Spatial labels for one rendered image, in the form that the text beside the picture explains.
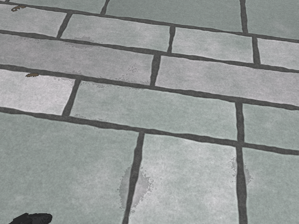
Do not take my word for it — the left robot hand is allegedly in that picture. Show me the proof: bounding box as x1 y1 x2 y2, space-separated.
8 213 52 224

